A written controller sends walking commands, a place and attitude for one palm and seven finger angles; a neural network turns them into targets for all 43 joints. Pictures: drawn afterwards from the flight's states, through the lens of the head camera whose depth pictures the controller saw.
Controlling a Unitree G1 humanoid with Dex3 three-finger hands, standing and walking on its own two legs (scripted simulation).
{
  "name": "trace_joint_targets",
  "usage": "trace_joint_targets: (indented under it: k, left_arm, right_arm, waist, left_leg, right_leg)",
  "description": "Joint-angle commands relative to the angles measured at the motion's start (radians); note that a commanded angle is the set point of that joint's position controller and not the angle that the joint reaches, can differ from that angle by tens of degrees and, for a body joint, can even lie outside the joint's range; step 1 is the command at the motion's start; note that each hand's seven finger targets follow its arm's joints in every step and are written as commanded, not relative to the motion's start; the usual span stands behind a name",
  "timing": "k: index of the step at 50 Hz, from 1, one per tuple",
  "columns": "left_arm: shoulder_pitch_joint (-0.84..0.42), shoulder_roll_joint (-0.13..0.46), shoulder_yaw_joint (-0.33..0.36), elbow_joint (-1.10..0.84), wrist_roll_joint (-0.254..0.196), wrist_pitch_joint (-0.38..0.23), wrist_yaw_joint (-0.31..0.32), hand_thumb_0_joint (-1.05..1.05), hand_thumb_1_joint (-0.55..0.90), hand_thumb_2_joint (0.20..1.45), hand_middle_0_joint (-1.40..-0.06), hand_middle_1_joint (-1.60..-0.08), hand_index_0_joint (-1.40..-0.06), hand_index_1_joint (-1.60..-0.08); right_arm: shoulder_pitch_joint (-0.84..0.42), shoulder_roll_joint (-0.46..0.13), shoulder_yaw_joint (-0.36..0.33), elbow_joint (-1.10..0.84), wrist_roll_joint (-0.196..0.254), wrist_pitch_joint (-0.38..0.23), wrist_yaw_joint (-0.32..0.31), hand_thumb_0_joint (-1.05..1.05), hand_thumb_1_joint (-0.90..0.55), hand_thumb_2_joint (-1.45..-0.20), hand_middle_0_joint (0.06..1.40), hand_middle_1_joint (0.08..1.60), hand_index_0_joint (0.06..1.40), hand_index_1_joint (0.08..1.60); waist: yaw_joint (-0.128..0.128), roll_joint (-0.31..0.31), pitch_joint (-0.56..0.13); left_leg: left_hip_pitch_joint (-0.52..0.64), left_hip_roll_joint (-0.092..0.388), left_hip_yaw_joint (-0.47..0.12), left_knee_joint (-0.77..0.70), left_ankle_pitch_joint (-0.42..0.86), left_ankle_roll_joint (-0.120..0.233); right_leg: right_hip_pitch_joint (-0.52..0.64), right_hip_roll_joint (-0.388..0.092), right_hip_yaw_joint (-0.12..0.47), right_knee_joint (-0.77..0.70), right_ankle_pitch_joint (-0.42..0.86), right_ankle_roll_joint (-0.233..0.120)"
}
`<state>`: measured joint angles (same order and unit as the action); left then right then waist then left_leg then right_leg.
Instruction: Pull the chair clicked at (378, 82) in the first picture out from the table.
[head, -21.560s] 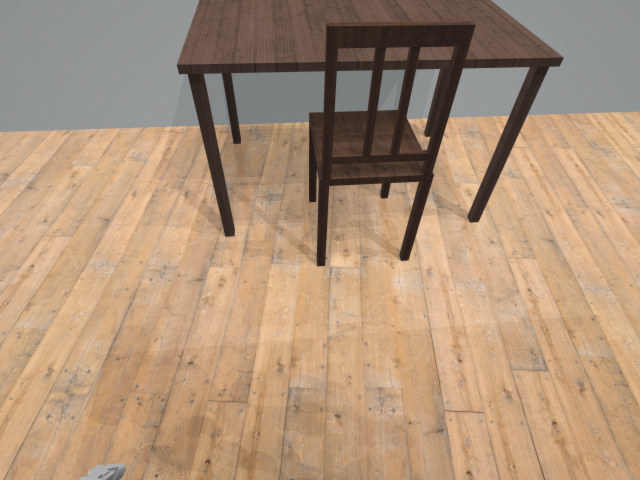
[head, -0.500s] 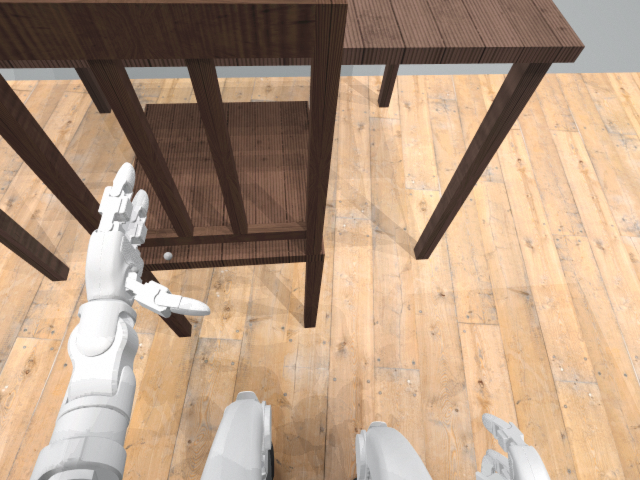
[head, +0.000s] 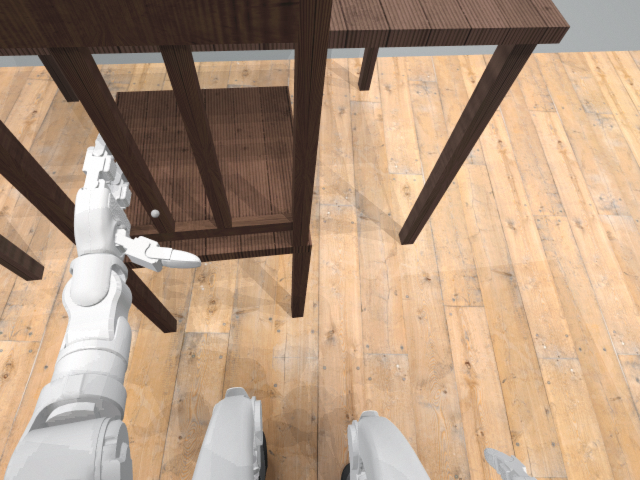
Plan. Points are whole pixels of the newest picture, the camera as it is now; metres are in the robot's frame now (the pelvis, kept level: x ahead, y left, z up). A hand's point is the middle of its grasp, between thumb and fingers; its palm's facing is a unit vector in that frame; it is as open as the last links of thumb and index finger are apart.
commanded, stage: push the fingers through the gap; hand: left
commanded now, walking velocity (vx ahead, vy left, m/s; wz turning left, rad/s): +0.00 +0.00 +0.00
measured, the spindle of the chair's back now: (131, 161) +0.49 +0.23 +0.06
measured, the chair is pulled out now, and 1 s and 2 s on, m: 0.00 0.00 0.00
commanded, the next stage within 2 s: hook a spindle and tug to test in 0.78 s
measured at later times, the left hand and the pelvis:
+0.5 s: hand (152, 189) +0.46 +0.21 +0.03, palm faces +0.13 -0.99 -0.03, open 16.9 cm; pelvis +0.00 +0.00 +0.00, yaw +0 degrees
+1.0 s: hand (151, 193) +0.46 +0.21 +0.03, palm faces +0.15 -0.99 -0.04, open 16.8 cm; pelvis +0.00 +0.00 +0.00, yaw +0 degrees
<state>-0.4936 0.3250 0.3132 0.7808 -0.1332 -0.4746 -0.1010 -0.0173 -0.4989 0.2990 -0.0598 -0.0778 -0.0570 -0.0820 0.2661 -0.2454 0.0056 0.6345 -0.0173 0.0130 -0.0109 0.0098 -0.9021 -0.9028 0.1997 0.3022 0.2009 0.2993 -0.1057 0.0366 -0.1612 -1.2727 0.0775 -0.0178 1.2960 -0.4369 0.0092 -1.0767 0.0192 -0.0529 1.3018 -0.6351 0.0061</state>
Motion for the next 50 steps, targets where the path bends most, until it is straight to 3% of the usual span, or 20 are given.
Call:
trace_joint_targets:
  k: [1,7,9,11,12,14,17,19,21,23,27,28,29,33,35,38,41,44,47,50]
  left_arm:
    - [-0.308,0.188,0.032,-0.192,-0.011,-0.072,-0.002,0.0,-0.5,0.3,-0.06,-0.08,-0.06,-0.08]
    - [-0.383,0.208,0.047,-0.137,-0.003,-0.078,0.0,0.0,-0.5,0.3,-0.06,-0.08,-0.06,-0.08]
    - [-0.411,0.242,0.07,-0.137,0.004,-0.089,0.001,0.0,-0.5,0.3,-0.06,-0.08,-0.06,-0.08]
    - [-0.447,0.233,0.058,-0.131,0.01,-0.095,-0.004,0.0,-0.5,0.3,-0.06,-0.08,-0.06,-0.08]
    - [-0.449,0.236,0.065,-0.113,0.007,-0.097,-0.006,0.0,-0.5,0.3,-0.06,-0.08,-0.06,-0.08]
    - [-0.449,0.259,0.082,-0.081,0.011,-0.096,-0.012,0.0,-0.5,0.3,-0.06,-0.08,-0.06,-0.08]
    - [-0.475,0.239,0.061,-0.074,0.014,-0.092,-0.02,0.0,-0.5,0.3,-0.06,-0.08,-0.06,-0.08]
    - [-0.506,0.27,0.084,-0.045,0.017,-0.086,-0.018,0.0,-0.5,0.3,-0.06,-0.08,-0.06,-0.08]
    - [-0.493,0.263,0.084,-0.031,0.015,-0.082,-0.021,0.0,-0.5,0.3,-0.06,-0.08,-0.06,-0.08]
    - [-0.482,0.255,0.075,-0.088,0.018,-0.091,-0.021,0.0,-0.5,0.3,-0.06,-0.08,-0.06,-0.08]
    - [-0.473,0.232,0.062,-0.057,0.016,-0.081,-0.006,0.0,-0.5,0.3,-0.06,-0.08,-0.06,-0.08]
    - [-0.472,0.257,0.083,-0.043,0.023,-0.081,-0.001,0.0,-0.5,0.3,-0.06,-0.08,-0.06,-0.08]
    - [-0.502,0.252,0.072,-0.047,0.025,-0.084,0.003,0.0,-0.5,0.3,-0.06,-0.08,-0.06,-0.08]
    - [-0.513,0.265,0.083,-0.104,0.032,-0.11,0.015,0.0,-0.5,0.3,-0.06,-0.08,-0.06,-0.08]
    - [-0.472,0.27,0.088,-0.088,0.035,-0.108,0.017,0.0,-0.5,0.3,-0.06,-0.08,-0.06,-0.08]
    - [-0.473,0.232,0.062,-0.064,0.033,-0.101,0.015,0.0,-0.5,0.3,-0.06,-0.08,-0.06,-0.08]
    - [-0.458,0.26,0.085,-0.052,0.024,-0.093,0.011,0.0,-0.5,0.3,-0.06,-0.08,-0.06,-0.08]
    - [-0.475,0.268,0.088,-0.059,0.026,-0.105,0.008,0.0,-0.5,0.3,-0.06,-0.08,-0.06,-0.08]
    - [-0.503,0.245,0.063,-0.059,0.022,-0.116,-0.004,0.0,-0.5,0.3,-0.113,-0.244,-0.113,-0.244]
    - [-0.497,0.267,0.079,-0.041,0.024,-0.118,-0.013,0.0,-0.5,0.3,-0.166,-0.409,-0.166,-0.409]
  right_arm:
    - [0.082,-0.169,-0.063,-0.087,-0.003,-0.012,-0.003,0.0,-0.9,-0.9,0.2,0.3,0.2,0.3]
    - [0.099,-0.174,-0.063,-0.073,-0.007,0.0,-0.001,0.0,-0.9,-0.9,0.2,0.3,0.2,0.3]
    - [0.104,-0.177,-0.064,-0.067,-0.01,0.005,-0.001,0.0,-0.9,-0.9,0.2,0.3,0.2,0.3]
    - [0.106,-0.174,-0.064,-0.064,-0.012,0.008,0.0,0.0,-0.9,-0.9,0.2,0.3,0.2,0.3]
    - [0.111,-0.175,-0.064,-0.062,-0.013,0.009,0.0,0.0,-0.9,-0.9,0.2,0.3,0.2,0.3]
    - [0.112,-0.177,-0.063,-0.06,-0.013,0.015,0.002,0.0,-0.9,-0.9,0.2,0.3,0.2,0.3]
    - [0.121,-0.179,-0.064,-0.061,-0.014,0.021,0.004,0.0,-0.9,-0.9,0.2,0.3,0.2,0.3]
    - [0.124,-0.182,-0.062,-0.054,-0.016,0.028,0.004,0.0,-0.9,-0.9,0.2,0.3,0.2,0.3]
    - [0.125,-0.181,-0.062,-0.06,-0.014,0.034,0.004,0.0,-0.9,-0.9,0.2,0.3,0.2,0.3]
    - [0.124,-0.18,-0.065,-0.071,-0.014,0.036,0.01,0.0,-0.9,-0.9,0.2,0.3,0.2,0.3]
    - [0.125,-0.181,-0.064,-0.069,-0.013,0.044,0.012,0.0,-0.9,-0.9,0.2,0.3,0.2,0.3]
    - [0.127,-0.184,-0.063,-0.066,-0.012,0.048,0.011,0.0,-0.9,-0.9,0.2,0.3,0.2,0.3]
    - [0.125,-0.183,-0.063,-0.063,-0.013,0.05,0.01,0.0,-0.9,-0.9,0.2,0.3,0.2,0.3]
    - [0.128,-0.181,-0.066,-0.067,-0.017,0.047,0.012,0.0,-0.9,-0.9,0.2,0.3,0.2,0.3]
    - [0.126,-0.179,-0.064,-0.069,-0.017,0.051,0.013,0.0,-0.9,-0.9,0.2,0.3,0.2,0.3]
    - [0.126,-0.178,-0.064,-0.066,-0.015,0.053,0.016,0.0,-0.9,-0.9,0.2,0.3,0.2,0.3]
    - [0.121,-0.18,-0.061,-0.068,-0.013,0.058,0.014,0.0,-0.9,-0.9,0.2,0.3,0.2,0.3]
    - [0.117,-0.179,-0.06,-0.069,-0.013,0.057,0.013,0.0,-0.9,-0.9,0.2,0.3,0.2,0.3]
    - [0.119,-0.176,-0.058,-0.066,-0.013,0.052,0.011,0.0,-0.9,-0.9,0.2,0.3,0.2,0.3]
    - [0.117,-0.18,-0.06,-0.063,-0.014,0.052,0.01,0.0,-0.9,-0.9,0.2,0.3,0.2,0.3]
  waist:
    - [0.001,0.072,-0.44]
    - [-0.016,0.066,-0.418]
    - [-0.011,0.073,-0.444]
    - [-0.02,0.098,-0.453]
    - [-0.023,0.082,-0.454]
    - [-0.016,0.091,-0.449]
    - [-0.025,0.115,-0.468]
    - [-0.027,0.105,-0.45]
    - [-0.026,0.084,-0.45]
    - [-0.01,0.138,-0.506]
    - [-0.032,0.087,-0.452]
    - [-0.024,0.084,-0.443]
    - [-0.036,0.086,-0.433]
    - [-0.019,0.13,-0.502]
    - [-0.014,0.114,-0.492]
    - [-0.026,0.102,-0.458]
    - [-0.025,0.065,-0.443]
    - [-0.02,0.091,-0.437]
    - [-0.037,0.088,-0.435]
    - [-0.027,0.091,-0.442]
  left_leg:
    - [0.554,-0.032,-0.041,-0.133,0.214,0.01]
    - [0.537,-0.032,-0.047,-0.124,0.192,0.012]
    - [0.546,-0.031,-0.046,-0.12,0.207,0.012]
    - [0.562,-0.03,-0.047,-0.114,0.217,0.012]
    - [0.553,-0.031,-0.047,-0.109,0.217,0.014]
    - [0.544,-0.031,-0.045,-0.107,0.211,0.013]
    - [0.579,-0.028,-0.055,-0.109,0.229,0.012]
    - [0.555,-0.027,-0.056,-0.104,0.213,0.012]
    - [0.54,-0.029,-0.049,-0.104,0.206,0.016]
    - [0.602,-0.027,-0.054,-0.111,0.255,0.01]
    - [0.565,-0.027,-0.061,-0.117,0.208,0.014]
    - [0.554,-0.026,-0.059,-0.118,0.196,0.012]
    - [0.55,-0.027,-0.058,-0.117,0.189,0.013]
    - [0.608,-0.027,-0.059,-0.119,0.224,0.008]
    - [0.594,-0.028,-0.057,-0.12,0.233,0.008]
    - [0.583,-0.028,-0.055,-0.123,0.214,0.01]
    - [0.525,-0.032,-0.041,-0.118,0.192,0.016]
    - [0.529,-0.033,-0.04,-0.117,0.18,0.014]
    - [0.531,-0.032,-0.043,-0.111,0.185,0.017]
    - [0.517,-0.035,-0.04,-0.105,0.178,0.016]
  right_leg:
    - [0.005,0.026,0.002,-0.212,0.286,-0.03]
    - [-0.025,0.028,0.002,-0.208,0.266,-0.03]
    - [-0.018,0.027,0.004,-0.204,0.274,-0.03]
    - [-0.032,0.027,0.003,-0.201,0.279,-0.031]
    - [-0.031,0.029,0.006,-0.2,0.28,-0.03]
    - [-0.031,0.029,0.007,-0.2,0.275,-0.031]
    - [-0.054,0.031,0.0,-0.194,0.279,-0.034]
    - [-0.06,0.03,0.0,-0.194,0.268,-0.032]
    - [-0.046,0.031,0.003,-0.201,0.269,-0.03]
    - [-0.044,0.03,-0.002,-0.19,0.293,-0.036]
    - [-0.06,0.033,-0.006,-0.199,0.265,-0.032]
    - [-0.061,0.032,-0.006,-0.199,0.255,-0.031]
    - [-0.066,0.032,-0.003,-0.202,0.254,-0.03]
    - [-0.049,0.031,-0.003,-0.199,0.27,-0.034]
    - [-0.034,0.034,-0.003,-0.199,0.28,-0.035]
    - [-0.047,0.033,-0.005,-0.207,0.27,-0.032]
    - [-0.008,0.032,0.006,-0.216,0.276,-0.028]
    - [-0.017,0.032,0.009,-0.213,0.264,-0.03]
    - [-0.028,0.034,0.008,-0.21,0.268,-0.03]
    - [-0.02,0.033,0.013,-0.209,0.264,-0.031]
